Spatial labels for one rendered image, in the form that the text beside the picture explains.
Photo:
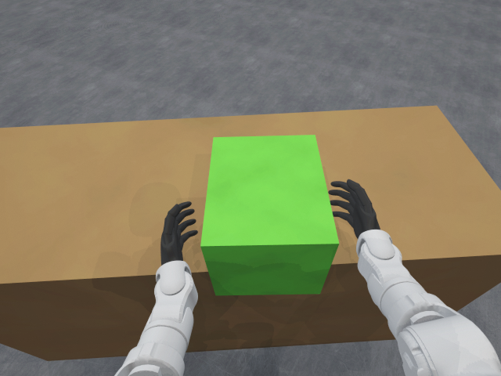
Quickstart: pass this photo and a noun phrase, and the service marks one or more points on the left robot forearm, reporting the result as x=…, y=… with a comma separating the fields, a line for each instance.
x=165, y=338

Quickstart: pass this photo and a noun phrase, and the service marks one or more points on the left robot hand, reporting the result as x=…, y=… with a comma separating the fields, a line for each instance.
x=171, y=239

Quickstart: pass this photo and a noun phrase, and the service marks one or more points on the right robot upper arm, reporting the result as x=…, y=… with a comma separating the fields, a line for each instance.
x=450, y=346

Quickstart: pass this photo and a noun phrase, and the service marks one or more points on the carton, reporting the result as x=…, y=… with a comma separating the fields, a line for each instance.
x=268, y=223

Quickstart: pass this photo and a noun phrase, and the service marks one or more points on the pedestal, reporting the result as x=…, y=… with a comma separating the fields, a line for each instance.
x=82, y=210

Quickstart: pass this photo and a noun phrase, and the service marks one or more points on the right robot hand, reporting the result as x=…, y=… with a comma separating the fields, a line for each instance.
x=362, y=216

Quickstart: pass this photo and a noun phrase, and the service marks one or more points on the right robot forearm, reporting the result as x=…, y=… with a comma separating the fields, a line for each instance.
x=401, y=299

